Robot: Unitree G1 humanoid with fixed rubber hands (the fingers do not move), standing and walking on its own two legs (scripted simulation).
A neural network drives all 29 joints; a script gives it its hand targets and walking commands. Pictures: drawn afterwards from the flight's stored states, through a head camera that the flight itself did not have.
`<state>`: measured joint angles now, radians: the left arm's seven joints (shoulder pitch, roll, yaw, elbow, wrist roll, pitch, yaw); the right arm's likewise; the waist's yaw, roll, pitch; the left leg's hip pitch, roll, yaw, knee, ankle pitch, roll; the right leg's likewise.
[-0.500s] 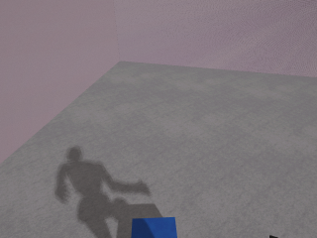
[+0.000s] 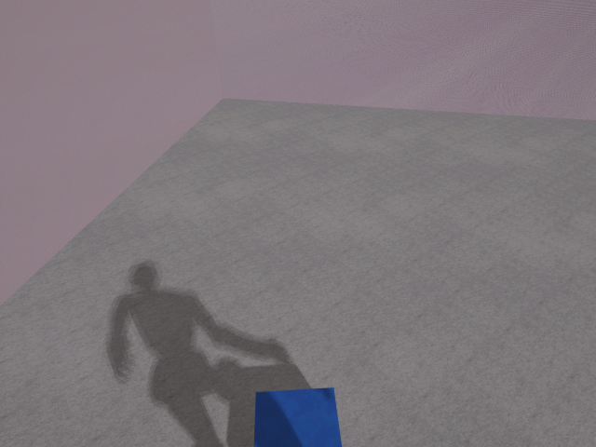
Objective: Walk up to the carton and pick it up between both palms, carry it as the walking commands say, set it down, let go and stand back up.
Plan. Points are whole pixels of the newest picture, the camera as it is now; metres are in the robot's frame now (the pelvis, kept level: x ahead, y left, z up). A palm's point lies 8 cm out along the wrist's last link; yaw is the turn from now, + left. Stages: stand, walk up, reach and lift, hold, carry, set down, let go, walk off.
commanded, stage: stand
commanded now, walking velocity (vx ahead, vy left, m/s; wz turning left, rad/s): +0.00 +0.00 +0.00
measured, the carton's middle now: out of the picture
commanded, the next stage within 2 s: none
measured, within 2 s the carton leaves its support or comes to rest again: neither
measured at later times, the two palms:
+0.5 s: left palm out of the picture +0.06 +0.29 -0.10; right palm out of the picture +0.07 -0.32 -0.10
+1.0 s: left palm out of the picture +0.07 +0.29 -0.11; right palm out of the picture +0.07 -0.32 -0.10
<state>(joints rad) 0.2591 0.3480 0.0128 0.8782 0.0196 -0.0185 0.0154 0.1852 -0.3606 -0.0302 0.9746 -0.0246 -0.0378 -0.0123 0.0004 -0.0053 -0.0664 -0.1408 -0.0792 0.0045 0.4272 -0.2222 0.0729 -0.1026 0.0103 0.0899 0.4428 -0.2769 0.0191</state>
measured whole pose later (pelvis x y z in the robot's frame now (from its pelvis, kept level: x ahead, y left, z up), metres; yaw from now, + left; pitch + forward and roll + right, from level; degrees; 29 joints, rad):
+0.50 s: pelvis -0.02 -0.01 +0.00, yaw +0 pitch -4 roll +0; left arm 0.22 0.37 -0.01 0.99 0.02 -0.02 0.01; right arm 0.15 -0.38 -0.01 1.08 -0.01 -0.03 0.00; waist 0.00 -0.01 -0.03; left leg -0.13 -0.07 -0.01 0.36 -0.16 0.06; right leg -0.10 0.02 0.09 0.38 -0.22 0.01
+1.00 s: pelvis -0.01 -0.01 +0.01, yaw +0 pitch -3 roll +0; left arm 0.17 0.37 -0.01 1.04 0.02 -0.02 0.01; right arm 0.12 -0.38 0.00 1.09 -0.01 -0.03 0.00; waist 0.00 -0.01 0.00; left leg -0.12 -0.06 -0.01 0.35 -0.17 0.06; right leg -0.08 0.02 0.08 0.35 -0.21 0.01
